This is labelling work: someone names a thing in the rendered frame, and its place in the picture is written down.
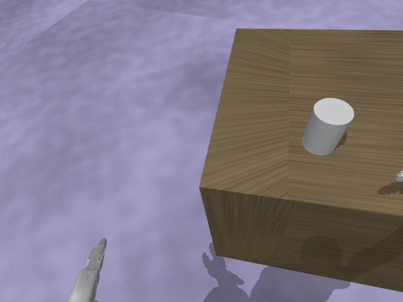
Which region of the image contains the left robot hand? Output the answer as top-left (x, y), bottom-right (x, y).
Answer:
top-left (68, 238), bottom-right (106, 302)

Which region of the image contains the can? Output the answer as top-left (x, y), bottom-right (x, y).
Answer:
top-left (302, 98), bottom-right (354, 155)

